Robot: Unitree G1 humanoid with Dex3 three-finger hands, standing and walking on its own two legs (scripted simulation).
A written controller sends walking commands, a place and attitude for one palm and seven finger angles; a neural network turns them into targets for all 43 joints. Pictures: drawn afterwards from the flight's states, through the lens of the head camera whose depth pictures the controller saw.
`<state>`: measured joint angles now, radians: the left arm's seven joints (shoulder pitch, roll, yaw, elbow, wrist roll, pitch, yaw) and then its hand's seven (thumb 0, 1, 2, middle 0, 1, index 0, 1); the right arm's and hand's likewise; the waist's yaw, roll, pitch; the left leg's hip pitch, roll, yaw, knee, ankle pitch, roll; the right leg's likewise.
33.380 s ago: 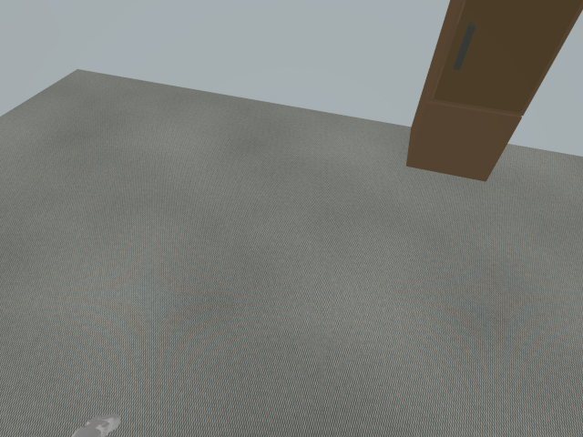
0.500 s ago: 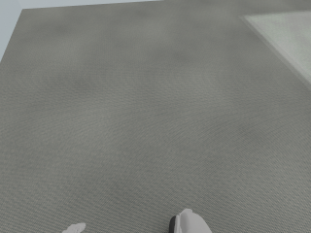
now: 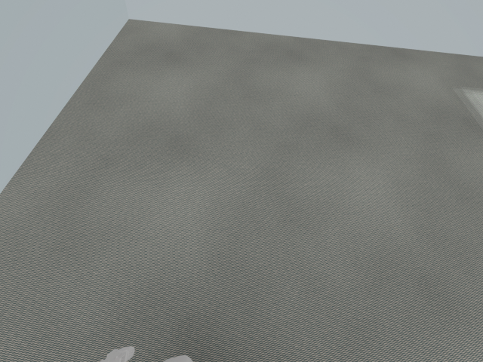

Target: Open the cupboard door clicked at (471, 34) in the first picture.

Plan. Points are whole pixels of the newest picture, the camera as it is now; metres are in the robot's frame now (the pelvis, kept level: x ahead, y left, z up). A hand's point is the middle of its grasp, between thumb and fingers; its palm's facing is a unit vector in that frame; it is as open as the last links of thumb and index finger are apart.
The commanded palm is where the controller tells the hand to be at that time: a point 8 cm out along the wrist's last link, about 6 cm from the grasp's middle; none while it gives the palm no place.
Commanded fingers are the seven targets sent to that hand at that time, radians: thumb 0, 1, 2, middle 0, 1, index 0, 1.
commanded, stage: turn to face it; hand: left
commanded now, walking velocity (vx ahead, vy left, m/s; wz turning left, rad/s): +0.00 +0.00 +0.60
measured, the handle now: out of the picture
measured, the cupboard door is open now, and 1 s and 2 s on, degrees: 47 47 47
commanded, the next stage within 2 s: none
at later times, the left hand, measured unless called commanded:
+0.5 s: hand out of the picture +0.08 +0.18 -0.14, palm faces +0.25 -0.92 -0.31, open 7.4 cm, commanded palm none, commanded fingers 0.00 0.90 0.90 -0.20 -0.30 -0.20 -0.30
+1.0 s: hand out of the picture -0.06 +0.17 -0.17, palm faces +0.59 -0.77 -0.25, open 7.4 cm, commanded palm none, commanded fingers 0.00 0.90 0.90 -0.20 -0.30 -0.20 -0.30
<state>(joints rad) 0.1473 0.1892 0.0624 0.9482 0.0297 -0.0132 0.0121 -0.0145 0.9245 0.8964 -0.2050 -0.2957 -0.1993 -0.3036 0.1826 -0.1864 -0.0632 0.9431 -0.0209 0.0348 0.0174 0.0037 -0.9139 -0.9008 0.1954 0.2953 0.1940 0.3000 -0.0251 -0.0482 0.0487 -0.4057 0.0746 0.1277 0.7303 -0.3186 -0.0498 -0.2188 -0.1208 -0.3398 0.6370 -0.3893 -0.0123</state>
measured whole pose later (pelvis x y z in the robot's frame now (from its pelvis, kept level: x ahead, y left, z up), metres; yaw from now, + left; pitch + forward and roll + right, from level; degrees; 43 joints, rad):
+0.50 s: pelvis +0.03 -0.05 +0.01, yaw +16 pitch +2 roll +1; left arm 0.15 0.22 0.04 0.88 0.02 0.01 0.01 0.00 0.91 0.90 -0.20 -0.30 -0.20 -0.30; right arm 0.18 -0.26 -0.09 0.94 -0.02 0.06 0.01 0.01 -0.91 -0.90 0.20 0.30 0.20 0.30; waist -0.02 0.04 0.09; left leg -0.48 -0.04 -0.08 0.84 -0.45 -0.04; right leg -0.28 -0.03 -0.06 0.60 -0.34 -0.01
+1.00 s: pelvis +0.03 -0.03 +0.00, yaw +35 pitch +0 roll +0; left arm 0.21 0.28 0.07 0.93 0.02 0.06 0.01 0.01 0.91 0.90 -0.20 -0.30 -0.20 -0.30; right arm 0.10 -0.23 -0.05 0.88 -0.02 0.03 0.01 0.01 -0.91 -0.90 0.20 0.30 0.20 0.30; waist 0.02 -0.06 0.11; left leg -0.32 -0.02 0.06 0.62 -0.31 0.06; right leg -0.44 -0.11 -0.09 1.12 -0.52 0.10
